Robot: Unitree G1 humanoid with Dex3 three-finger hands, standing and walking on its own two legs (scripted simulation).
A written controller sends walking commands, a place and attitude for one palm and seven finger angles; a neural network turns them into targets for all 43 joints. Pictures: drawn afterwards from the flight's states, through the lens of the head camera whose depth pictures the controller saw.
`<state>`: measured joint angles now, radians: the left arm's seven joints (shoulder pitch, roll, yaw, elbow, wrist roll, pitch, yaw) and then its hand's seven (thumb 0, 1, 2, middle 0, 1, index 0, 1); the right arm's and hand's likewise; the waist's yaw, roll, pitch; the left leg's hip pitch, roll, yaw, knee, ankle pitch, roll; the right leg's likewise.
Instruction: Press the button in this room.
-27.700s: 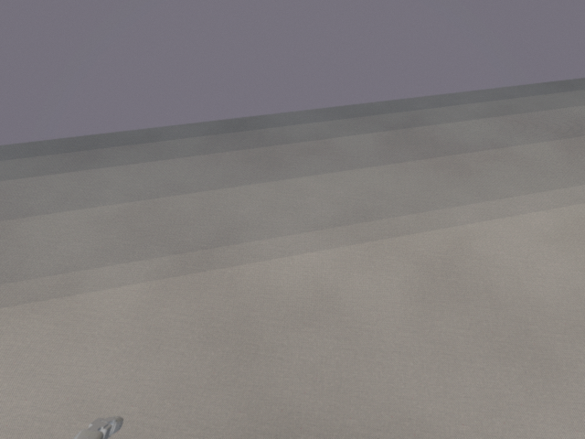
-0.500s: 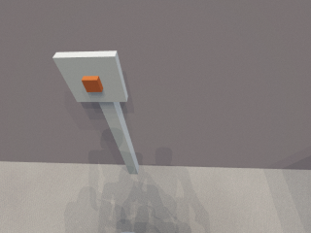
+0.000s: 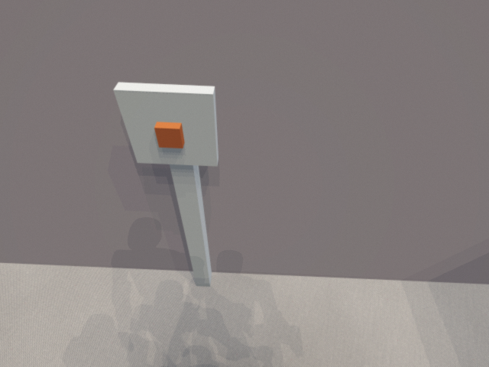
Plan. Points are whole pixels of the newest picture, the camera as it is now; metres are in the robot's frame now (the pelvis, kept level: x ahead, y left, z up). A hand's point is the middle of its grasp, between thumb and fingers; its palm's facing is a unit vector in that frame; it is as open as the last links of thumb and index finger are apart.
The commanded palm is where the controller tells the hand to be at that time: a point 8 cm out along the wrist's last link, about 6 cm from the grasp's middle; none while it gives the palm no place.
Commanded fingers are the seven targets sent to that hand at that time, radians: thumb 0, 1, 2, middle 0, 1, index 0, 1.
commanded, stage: come to a stop and stand still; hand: left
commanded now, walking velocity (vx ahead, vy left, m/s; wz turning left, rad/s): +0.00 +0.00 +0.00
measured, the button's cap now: (170, 134) +0.54 +0.21 +0.08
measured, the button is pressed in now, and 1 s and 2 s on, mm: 0 0 0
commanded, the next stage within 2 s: look again from close up in 0.12 s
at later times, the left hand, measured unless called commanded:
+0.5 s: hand out of the picture +0.00 +0.18 -0.17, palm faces +0.01 -0.97 -0.25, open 7.4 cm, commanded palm none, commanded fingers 0.00 0.90 0.90 -0.20 -0.30 -0.20 -0.30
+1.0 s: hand out of the picture +0.00 +0.11 -0.18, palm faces +0.05 -0.98 -0.19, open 7.4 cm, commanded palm none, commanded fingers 0.00 0.90 0.90 -0.20 -0.30 -0.20 -0.30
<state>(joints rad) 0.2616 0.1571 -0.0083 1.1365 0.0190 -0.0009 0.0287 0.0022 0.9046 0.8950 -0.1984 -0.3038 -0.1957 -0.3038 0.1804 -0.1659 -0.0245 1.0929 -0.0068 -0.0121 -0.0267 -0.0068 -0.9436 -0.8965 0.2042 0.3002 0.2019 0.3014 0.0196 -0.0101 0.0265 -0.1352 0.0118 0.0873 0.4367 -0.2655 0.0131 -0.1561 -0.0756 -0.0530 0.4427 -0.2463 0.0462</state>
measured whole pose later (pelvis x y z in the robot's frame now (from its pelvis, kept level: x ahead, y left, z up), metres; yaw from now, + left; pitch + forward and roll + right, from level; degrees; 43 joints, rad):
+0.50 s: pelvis +0.00 -0.01 -0.01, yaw +1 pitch -1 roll +1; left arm 0.27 0.15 -0.02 1.11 0.01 -0.01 0.03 0.00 0.90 0.89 -0.20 -0.30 -0.20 -0.30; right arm 0.33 -0.15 0.02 1.07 -0.02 -0.01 -0.01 0.01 -0.91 -0.90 0.20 0.30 0.20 0.30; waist -0.01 0.06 0.03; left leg -0.19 0.01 0.08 0.50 -0.29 0.01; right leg -0.21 -0.08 -0.06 0.53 -0.29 0.03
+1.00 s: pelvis +0.01 -0.05 -0.01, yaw +1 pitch -1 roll +0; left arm 0.30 0.13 0.00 1.12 0.02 -0.02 0.02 0.01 0.91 0.89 -0.20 -0.30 -0.20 -0.30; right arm 0.30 -0.17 0.01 1.11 -0.02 0.00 -0.01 0.00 -0.91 -0.90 0.20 0.30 0.20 0.30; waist 0.01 0.03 0.04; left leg -0.18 0.08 0.04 0.51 -0.32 -0.02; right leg -0.20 -0.01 -0.10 0.52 -0.32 -0.04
